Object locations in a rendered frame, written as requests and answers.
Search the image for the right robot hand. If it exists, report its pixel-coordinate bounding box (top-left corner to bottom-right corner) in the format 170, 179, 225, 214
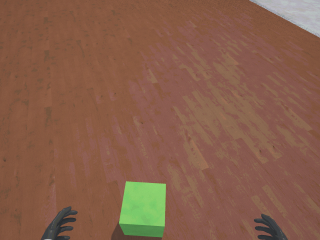
254, 214, 288, 240

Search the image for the carton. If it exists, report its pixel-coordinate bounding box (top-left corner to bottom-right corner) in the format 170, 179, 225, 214
119, 181, 166, 238

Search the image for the left robot hand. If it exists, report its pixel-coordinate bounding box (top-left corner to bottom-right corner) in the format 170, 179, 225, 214
41, 206, 78, 240

